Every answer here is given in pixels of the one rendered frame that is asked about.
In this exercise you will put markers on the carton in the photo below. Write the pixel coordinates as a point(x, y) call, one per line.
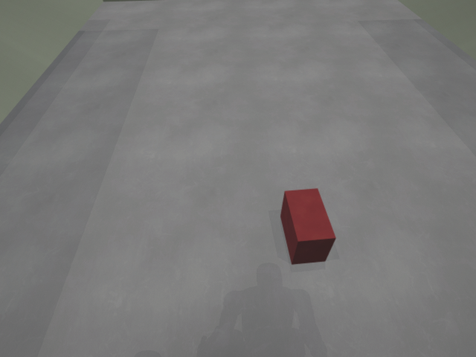
point(308, 231)

